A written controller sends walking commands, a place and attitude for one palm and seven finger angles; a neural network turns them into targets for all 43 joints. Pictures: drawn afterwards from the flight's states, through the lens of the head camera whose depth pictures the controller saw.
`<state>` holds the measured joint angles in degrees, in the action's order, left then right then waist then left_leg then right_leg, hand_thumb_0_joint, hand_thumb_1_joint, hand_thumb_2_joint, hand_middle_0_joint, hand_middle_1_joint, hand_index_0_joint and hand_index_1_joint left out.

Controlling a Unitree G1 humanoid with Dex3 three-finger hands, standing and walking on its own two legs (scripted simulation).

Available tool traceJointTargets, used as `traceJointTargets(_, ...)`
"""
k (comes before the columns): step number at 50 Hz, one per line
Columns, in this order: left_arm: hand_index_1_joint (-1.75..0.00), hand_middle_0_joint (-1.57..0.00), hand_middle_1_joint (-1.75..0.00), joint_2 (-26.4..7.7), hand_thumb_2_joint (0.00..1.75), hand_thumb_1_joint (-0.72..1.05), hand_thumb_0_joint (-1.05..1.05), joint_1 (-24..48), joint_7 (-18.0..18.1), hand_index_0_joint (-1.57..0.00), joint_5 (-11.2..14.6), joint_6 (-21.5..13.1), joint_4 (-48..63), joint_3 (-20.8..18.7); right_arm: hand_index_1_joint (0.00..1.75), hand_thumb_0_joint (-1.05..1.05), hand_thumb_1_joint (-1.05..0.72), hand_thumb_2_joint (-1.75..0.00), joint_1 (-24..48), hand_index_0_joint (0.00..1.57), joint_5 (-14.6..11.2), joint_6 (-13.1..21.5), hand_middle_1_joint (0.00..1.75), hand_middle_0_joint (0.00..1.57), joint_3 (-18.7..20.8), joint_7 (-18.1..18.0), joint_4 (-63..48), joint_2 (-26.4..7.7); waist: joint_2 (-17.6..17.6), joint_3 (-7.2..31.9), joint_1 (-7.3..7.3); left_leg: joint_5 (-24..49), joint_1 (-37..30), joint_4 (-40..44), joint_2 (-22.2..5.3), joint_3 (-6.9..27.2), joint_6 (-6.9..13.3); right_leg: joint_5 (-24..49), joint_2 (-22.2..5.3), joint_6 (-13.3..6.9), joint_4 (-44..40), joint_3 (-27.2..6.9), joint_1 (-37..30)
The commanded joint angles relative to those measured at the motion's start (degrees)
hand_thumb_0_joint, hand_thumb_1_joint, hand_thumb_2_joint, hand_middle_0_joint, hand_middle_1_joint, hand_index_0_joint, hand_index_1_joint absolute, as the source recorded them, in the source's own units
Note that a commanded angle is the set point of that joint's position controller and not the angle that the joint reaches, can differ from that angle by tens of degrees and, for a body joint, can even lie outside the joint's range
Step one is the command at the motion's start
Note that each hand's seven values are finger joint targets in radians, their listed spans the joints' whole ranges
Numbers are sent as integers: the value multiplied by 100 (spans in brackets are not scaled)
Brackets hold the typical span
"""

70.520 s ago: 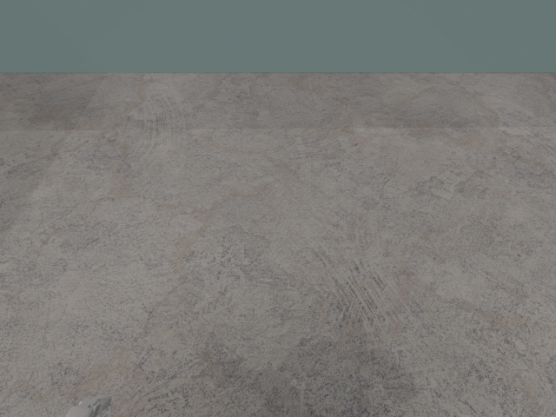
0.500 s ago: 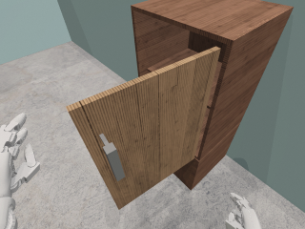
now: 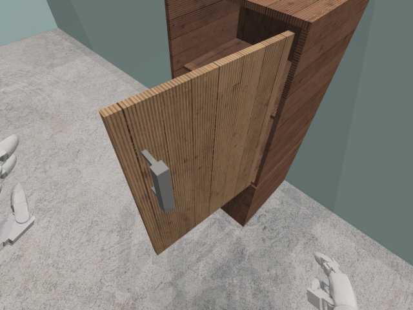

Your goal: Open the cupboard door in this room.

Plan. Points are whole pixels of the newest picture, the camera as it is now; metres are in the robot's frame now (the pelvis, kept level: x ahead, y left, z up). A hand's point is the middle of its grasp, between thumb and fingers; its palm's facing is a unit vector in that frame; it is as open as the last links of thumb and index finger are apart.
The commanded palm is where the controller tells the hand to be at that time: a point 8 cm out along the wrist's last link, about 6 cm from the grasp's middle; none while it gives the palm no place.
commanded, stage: step back with the hand held close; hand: left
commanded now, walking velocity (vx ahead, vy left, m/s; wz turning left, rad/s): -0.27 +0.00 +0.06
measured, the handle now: (157, 181) +0.33 +0.12 +0.07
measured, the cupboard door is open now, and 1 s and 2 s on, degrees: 83 83 83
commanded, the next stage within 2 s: stop stepping back and stand still in 0.56 s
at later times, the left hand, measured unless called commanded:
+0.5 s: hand out of the picture +0.10 +0.32 +0.17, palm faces +0.51 -0.76 -0.41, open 7.4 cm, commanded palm +0.03 +0.34 +0.18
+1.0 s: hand out of the picture +0.00 +0.28 +0.17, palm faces +0.33 -0.82 -0.47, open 7.4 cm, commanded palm -0.05 +0.33 +0.18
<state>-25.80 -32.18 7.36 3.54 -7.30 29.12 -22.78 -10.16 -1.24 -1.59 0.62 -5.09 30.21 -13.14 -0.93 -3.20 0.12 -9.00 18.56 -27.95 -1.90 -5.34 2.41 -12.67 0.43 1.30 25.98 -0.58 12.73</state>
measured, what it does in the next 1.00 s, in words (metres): walks backwards: right foot, then left foot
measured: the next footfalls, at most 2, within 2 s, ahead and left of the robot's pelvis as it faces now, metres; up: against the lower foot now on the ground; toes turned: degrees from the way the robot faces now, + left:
right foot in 0.68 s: -0.19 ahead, -0.05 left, +0.00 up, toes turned -4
left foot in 0.78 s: +0.01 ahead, +0.10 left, +0.00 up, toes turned -2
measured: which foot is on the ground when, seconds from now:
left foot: down 0.00-0.68, up 0.70-0.76, down 0.78-0.94, up 0.96-1.00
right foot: down 0.00-0.36, up 0.38-0.66, down 0.68-1.00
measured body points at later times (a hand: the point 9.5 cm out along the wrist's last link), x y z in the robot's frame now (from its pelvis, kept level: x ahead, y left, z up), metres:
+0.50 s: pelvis -0.10 +0.03 -0.01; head -0.08 +0.06 +0.44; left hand +0.07 +0.35 +0.19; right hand +0.08 -0.19 -0.08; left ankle +0.02 +0.10 -0.74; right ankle -0.13 -0.12 -0.67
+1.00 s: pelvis -0.20 +0.03 +0.00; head -0.21 +0.05 +0.45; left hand -0.02 +0.33 +0.19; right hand -0.08 -0.22 -0.08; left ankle -0.09 +0.12 -0.71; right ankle -0.24 -0.08 -0.74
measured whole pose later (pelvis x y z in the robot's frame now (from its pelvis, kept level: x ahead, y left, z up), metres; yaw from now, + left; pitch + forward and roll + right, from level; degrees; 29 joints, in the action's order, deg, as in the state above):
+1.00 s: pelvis -0.20 +0.03 +0.00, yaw -3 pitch -1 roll -1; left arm -25.8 -35.9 7.5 3.9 -8.7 32.2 -24.9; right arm -16.2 0.2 4.5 0.5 -3.7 36.3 -12.2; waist 1.5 0.9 1.5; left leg -13.4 28.9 -41.6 1.8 -0.4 -1.3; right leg -17.3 2.2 -3.4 26.0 0.1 8.0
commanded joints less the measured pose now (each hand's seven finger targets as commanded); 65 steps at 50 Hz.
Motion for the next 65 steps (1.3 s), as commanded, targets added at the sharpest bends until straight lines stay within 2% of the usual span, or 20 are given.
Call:
traceJointTargets(1, -30, -20, -30, -867, 90, 90, 0, -21, 222, -20, -70, -538, 1187, -929, 30, 0, -90, -90, 455, 20, 23, 459, 30, 20, 259, -17, -924, -757, -775, 766, -63, -1628, 725, 1105, -670, 966, 147, 70, -33, -72, 238, -130, -618)
traceJointTargets(4, -30, -20, -30, -803, 90, 90, 0, 125, 244, -20, -159, -635, 1098, -990, 30, 0, -90, -90, 468, 20, 54, 630, 30, 20, 289, -34, -893, -824, -1169, 542, -89, -2976, 1804, 1646, -945, 1370, 293, -419, 177, -60, 855, 39, -1078)
traceJointTargets(8, -30, -20, -30, -774, 90, 90, 0, 138, 242, -20, -124, -702, 1160, -964, 30, 0, -90, -90, 303, 20, 32, 794, 30, 20, 321, 10, -796, -711, -456, 687, -52, -2697, 1342, 966, -623, 1060, 121, -1064, 4, -272, 365, -287, -386)
traceJointTargets(13, -30, -20, -30, -706, 90, 90, 0, 503, 376, -20, -165, -678, 1131, -651, 30, 0, -90, -90, 112, 20, 127, 776, 30, 20, 294, 70, -377, -550, 1162, 628, 124, -1320, -741, -2203, 193, 552, -256, -1717, -1551, -958, -1313, -1725, 2354)
traceJointTargets(16, -30, -20, -30, -796, 90, 90, 0, 975, 396, -20, -172, -671, 1222, -715, 30, 0, -90, -90, 234, 20, 131, 812, 30, 20, 225, -27, -400, -662, 182, 248, 152, -1501, -350, 166, -205, 1072, -53, -1100, -588, -342, -107, -710, 1812)
traceJointTargets(18, -30, -20, -30, -931, 90, 90, 0, 978, 403, -20, -211, -835, 1385, -1046, 30, 0, -90, -90, 421, 20, 142, 960, 30, 20, 245, -74, -494, -735, -1788, 661, 19, -3296, 1421, 2124, -1666, 2870, 547, -1144, 413, 33, 2408, -3, 62)
traceJointTargets(19, -30, -20, -30, -1115, 90, 90, 0, 886, 410, -20, -231, -890, 1387, -1222, 30, 0, -90, -90, 371, 20, 190, 1014, 30, 20, 279, -74, -474, -649, -1742, 853, 29, -3612, 1832, 2491, -1940, 3161, 715, -1443, 552, -3, 3749, -227, -258)
traceJointTargets(22, -30, -20, -30, -735, 90, 90, 0, 548, 376, -20, -115, -878, 1415, -973, 30, 0, -90, -90, 368, 20, 205, 1131, 30, 20, 360, 148, -297, -553, -634, 969, -49, -1860, 588, 1667, -1509, 2147, 639, -1550, 389, -98, 3845, -278, 737)
traceJointTargets(30, -30, -20, -30, -682, 90, 90, 0, 316, 266, -20, 106, -760, 1310, -617, 30, 0, -90, -90, 220, 20, 289, 1045, 30, 20, 222, 273, -111, -506, -1282, 1323, -30, -924, -573, 2008, -1013, 1271, -361, -1385, 446, -376, -333, 449, -450)
traceJointTargets(34, -30, -20, -30, -1293, 90, 90, 0, 532, 217, -20, 162, -984, 1425, -1043, 30, 0, -90, -90, 240, 20, 285, 796, 30, 20, 127, 205, -75, -369, 348, 1350, 13, -494, -1567, -1098, -102, 369, -539, 761, -1458, -969, -1529, -872, 1180)
traceJointTargets(36, -30, -20, -30, -1050, 90, 90, 0, 413, 141, -20, 134, -786, 1165, -888, 30, 0, -90, -90, 285, 20, 120, 904, 30, 20, 211, 110, -228, -499, 1194, 1228, 58, -469, -1007, -1406, 115, 545, -377, 1585, -1168, -850, -719, -397, 767)
traceJointTargets(39, -30, -20, -30, -968, 90, 90, 0, 271, 88, -20, 152, -436, 1055, -923, 30, 0, -90, -90, 439, 20, 46, 884, 30, 20, 163, -27, -374, -649, -482, 869, 95, 960, -1291, 499, -358, 1128, -116, 163, -61, -88, 218, 296, 601)
traceJointTargets(41, -30, -20, -30, -1021, 90, 90, 0, 268, 158, -20, 153, -547, 1190, -1049, 30, 0, -90, -90, 485, 20, 103, 1020, 30, 20, 120, -34, -414, -595, -1553, 794, -33, -2667, -465, 2461, -877, 2419, -329, -1949, 560, -207, 575, 293, 39)
traceJointTargets(44, -30, -20, -30, -1082, 90, 90, 0, -94, 206, -20, 87, -532, 1387, -1118, 30, 0, -90, -90, 391, 20, 179, 1051, 30, 20, 162, 17, -432, -556, -1576, 846, -147, -2798, 523, 2543, -522, 1583, -796, -1745, 723, -421, 51, 517, -1162)
traceJointTargets(46, -30, -20, -30, -952, 90, 90, 0, -509, 132, -20, -3, -531, 1288, -938, 30, 0, -90, -90, 186, 20, 108, 939, 30, 20, 207, 91, -405, -484, -84, 908, -51, -1314, -97, -89, 312, 225, -583, -1782, -342, -639, -1337, -373, -266)
traceJointTargets(47, -30, -20, -30, -949, 90, 90, 0, -415, 125, -20, 38, -528, 1377, -913, 30, 0, -90, -90, 229, 20, 120, 853, 30, 20, 319, 97, -347, -586, 1005, 632, -30, -891, -445, -2096, 506, 483, -490, -2690, -1374, -1103, -1961, -1800, 1339)
traceJointTargets(48, -30, -20, -30, -927, 90, 90, 0, -109, 123, -20, 26, -508, 1607, -861, 30, 0, -90, -90, 207, 20, 150, 799, 30, 20, 333, 115, -231, -647, 1096, 387, 10, -732, 287, -3156, 344, 698, -445, -2688, -1811, -1451, -1886, -1981, 1551)
traceJointTargets(54, -30, -20, -30, -659, 90, 90, 0, 1188, 338, -20, -195, -649, 543, -510, 30, 0, -90, -90, 171, 20, 101, 1182, 30, 20, 267, -158, -31, -683, -9, 71, 133, -1157, -824, 217, -32, 409, -35, -1848, -829, -624, -452, -510, 1007)
traceJointTargets(58, -30, -20, -30, -903, 90, 90, 0, 1070, 288, -20, -185, -800, 1148, -780, 30, 0, -90, -90, 132, 20, 175, 1290, 30, 20, 200, -58, -75, -565, -1421, 345, 159, -2775, -327, 1971, -1458, 3110, 637, -1625, 130, -119, 1956, 163, 855)
traceJointTargets(65, -30, -20, -30, -695, 90, 90, 0, -11, 262, -20, -193, -667, 1058, -768, 30, 0, -90, -90, 210, 20, 177, 1196, 30, 20, 154, 117, -224, -482, -554, 531, 39, -2081, 849, 687, -485, 962, 40, -913, -79, -353, -423, 130, -1070)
